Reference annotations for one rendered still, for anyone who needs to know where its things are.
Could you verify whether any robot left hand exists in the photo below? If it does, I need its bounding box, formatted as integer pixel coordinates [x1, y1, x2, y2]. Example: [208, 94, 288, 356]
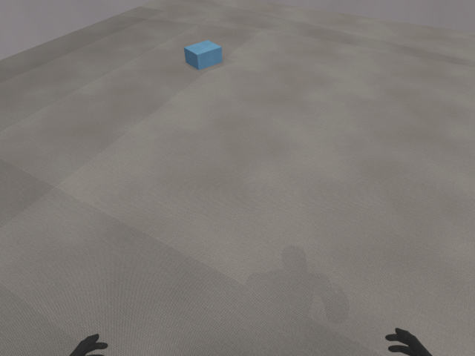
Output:
[69, 334, 108, 356]

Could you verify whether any carton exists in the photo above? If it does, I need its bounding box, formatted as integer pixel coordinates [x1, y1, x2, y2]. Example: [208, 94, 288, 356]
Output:
[184, 40, 222, 70]

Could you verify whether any robot right hand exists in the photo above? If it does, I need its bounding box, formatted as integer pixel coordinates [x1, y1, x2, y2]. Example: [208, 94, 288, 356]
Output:
[385, 328, 432, 356]

